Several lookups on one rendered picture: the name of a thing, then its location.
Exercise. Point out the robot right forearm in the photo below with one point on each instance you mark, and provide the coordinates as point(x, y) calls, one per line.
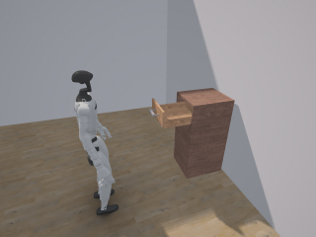
point(92, 152)

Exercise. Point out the handle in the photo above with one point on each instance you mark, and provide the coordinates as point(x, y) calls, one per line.
point(151, 112)

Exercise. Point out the cabinet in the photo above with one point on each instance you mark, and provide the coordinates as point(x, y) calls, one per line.
point(199, 147)

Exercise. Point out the robot left forearm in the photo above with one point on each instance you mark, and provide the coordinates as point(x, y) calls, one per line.
point(99, 126)

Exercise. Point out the robot left hand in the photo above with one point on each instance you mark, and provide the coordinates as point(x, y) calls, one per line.
point(104, 130)

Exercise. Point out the robot right thigh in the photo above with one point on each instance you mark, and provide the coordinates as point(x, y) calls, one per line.
point(106, 164)

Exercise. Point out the robot right hand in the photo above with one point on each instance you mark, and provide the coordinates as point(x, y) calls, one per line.
point(104, 173)

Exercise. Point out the right robot foot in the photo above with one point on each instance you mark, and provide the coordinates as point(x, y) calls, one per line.
point(109, 209)

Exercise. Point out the right robot upper arm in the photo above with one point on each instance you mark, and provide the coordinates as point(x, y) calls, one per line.
point(84, 113)

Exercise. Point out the drawer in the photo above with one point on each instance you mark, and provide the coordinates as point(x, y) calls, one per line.
point(173, 114)

